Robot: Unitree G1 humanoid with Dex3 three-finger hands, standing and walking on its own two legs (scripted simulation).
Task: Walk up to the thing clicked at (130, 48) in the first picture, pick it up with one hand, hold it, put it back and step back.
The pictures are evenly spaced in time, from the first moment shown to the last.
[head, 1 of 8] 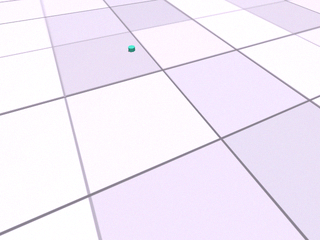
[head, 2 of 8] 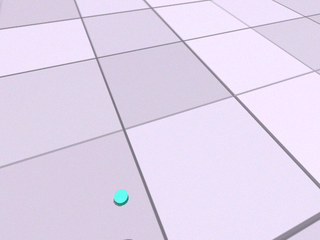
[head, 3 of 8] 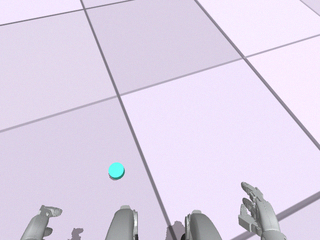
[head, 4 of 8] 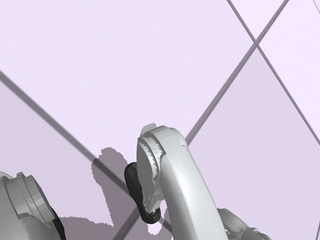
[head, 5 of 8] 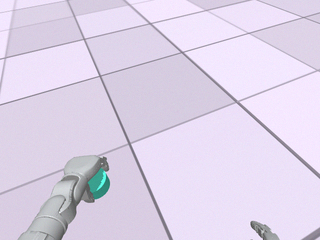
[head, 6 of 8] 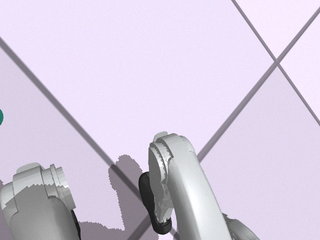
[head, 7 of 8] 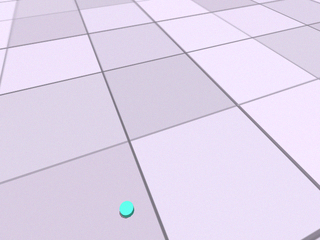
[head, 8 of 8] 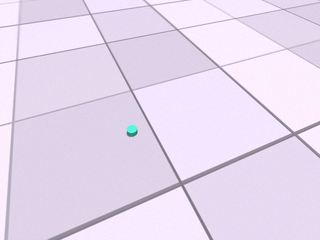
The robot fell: no
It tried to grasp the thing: yes
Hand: left
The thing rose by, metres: 0.69
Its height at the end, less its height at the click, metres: +0.00
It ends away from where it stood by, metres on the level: 0.00
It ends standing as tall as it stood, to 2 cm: yes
